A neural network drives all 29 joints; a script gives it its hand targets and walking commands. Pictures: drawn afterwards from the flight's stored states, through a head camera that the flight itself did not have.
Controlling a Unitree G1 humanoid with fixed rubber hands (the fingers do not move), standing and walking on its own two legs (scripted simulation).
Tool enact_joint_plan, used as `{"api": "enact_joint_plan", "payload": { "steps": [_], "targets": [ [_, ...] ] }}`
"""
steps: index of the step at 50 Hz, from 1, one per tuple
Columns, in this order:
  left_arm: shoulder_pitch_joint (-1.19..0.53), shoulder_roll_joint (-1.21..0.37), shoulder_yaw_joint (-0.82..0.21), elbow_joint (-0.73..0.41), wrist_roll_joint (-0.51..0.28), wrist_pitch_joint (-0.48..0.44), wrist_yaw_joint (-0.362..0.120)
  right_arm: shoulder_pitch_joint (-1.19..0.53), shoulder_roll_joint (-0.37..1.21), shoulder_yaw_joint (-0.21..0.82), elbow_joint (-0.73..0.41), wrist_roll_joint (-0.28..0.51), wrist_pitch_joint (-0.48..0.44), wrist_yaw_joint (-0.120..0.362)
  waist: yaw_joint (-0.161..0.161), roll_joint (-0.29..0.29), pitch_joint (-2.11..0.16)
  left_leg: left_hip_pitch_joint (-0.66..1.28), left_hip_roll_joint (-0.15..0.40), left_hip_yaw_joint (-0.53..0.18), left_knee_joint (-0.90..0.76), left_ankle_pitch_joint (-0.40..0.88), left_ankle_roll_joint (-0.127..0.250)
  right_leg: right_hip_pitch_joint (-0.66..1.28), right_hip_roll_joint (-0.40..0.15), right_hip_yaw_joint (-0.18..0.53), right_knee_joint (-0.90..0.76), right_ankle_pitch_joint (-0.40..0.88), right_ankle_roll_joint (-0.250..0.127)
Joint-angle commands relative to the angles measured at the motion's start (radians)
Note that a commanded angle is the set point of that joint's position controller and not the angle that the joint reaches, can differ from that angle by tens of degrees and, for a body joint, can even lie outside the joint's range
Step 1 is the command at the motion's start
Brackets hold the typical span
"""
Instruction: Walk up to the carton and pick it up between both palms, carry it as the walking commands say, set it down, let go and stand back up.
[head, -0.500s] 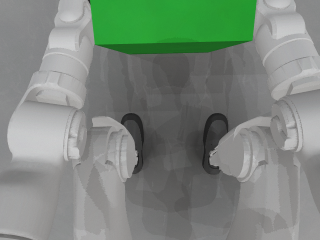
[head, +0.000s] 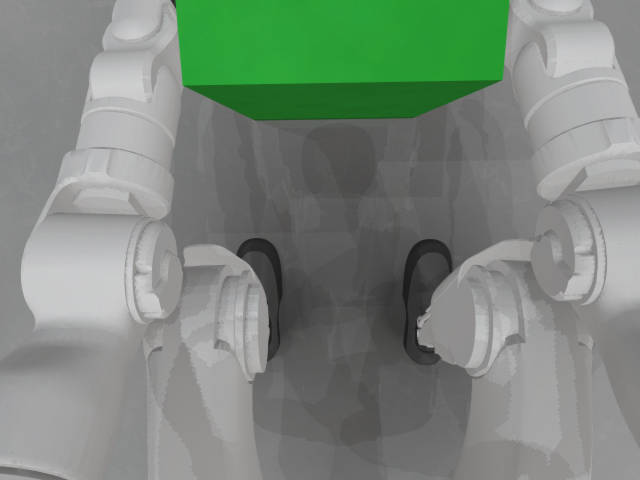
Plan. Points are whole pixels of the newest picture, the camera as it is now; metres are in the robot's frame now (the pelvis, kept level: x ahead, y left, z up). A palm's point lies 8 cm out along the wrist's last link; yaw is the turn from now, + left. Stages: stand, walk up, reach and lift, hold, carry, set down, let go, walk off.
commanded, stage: reach and lift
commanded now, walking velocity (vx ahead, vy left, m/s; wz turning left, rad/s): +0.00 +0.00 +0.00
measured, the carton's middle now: (335, 35) +0.53 +0.01 -0.22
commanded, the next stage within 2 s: none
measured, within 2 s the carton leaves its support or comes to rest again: leaves its support in 0.10 s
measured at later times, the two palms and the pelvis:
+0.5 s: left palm out of the picture +0.54 +0.16 -0.07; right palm out of the picture +0.56 -0.16 -0.07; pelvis +0.01 +0.00 +0.04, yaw -1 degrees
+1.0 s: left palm out of the picture +0.54 +0.16 -0.02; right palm out of the picture +0.55 -0.16 -0.02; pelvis +0.02 +0.00 +0.08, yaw -1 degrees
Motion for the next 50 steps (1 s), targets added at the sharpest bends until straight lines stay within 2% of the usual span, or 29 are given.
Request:
{"api": "enact_joint_plan", "payload": {
  "steps": [1,8,18,21,31,43,50],
  "targets": [
    [-0.659,-0.968,-0.3,-0.296,-0.065,0.003,-0.269,-0.595,0.943,0.265,-0.283,0.067,0.0,0.261,-0.031,0.001,-1.401,0.666,-0.1,0.153,-0.157,0.206,0.021,0.664,0.122,-0.143,-0.159,0.223,-0.036],
    [-0.619,-1.046,-0.316,-0.383,-0.056,0.034,-0.268,-0.648,1.021,0.323,-0.455,0.095,0.022,0.265,0.0,-0.031,-1.602,0.725,-0.112,0.159,-0.164,0.313,0.026,0.734,0.14,-0.157,-0.168,0.324,-0.022],
    [-0.507,-1.063,-0.233,-0.382,0.082,0.091,-0.301,-0.49,1.126,0.25,-0.371,-0.004,0.088,0.287,0.044,-0.049,-1.462,0.612,-0.117,0.165,-0.248,0.24,0.028,0.653,0.155,-0.15,-0.253,0.258,-0.012],
    [-0.506,-1.073,-0.234,-0.4,0.095,0.104,-0.311,-0.478,1.129,0.236,-0.372,-0.024,0.099,0.287,0.04,-0.044,-1.481,0.62,-0.119,0.166,-0.268,0.239,0.024,0.659,0.159,-0.15,-0.275,0.256,-0.015],
    [-0.472,-1.124,-0.254,-0.419,0.108,0.158,-0.331,-0.446,1.122,0.206,-0.409,-0.069,0.14,0.299,-0.006,-0.002,-1.524,0.68,-0.127,0.155,-0.323,0.247,0.011,0.66,0.161,-0.157,-0.335,0.255,-0.024],
    [-0.447,-1.167,-0.288,-0.487,0.103,0.193,-0.323,-0.443,1.189,0.264,-0.485,-0.053,0.184,0.326,0.025,-0.015,-1.668,0.787,-0.131,0.148,-0.372,0.328,0.01,0.738,0.17,-0.155,-0.381,0.318,-0.016],
    [-0.418,-1.204,-0.298,-0.499,0.101,0.219,-0.332,-0.395,1.232,0.26,-0.493,-0.074,0.213,0.328,0.017,-0.02,-1.669,0.795,-0.136,0.147,-0.421,0.322,0.009,0.777,0.176,-0.15,-0.434,0.321,-0.015]
  ]
}}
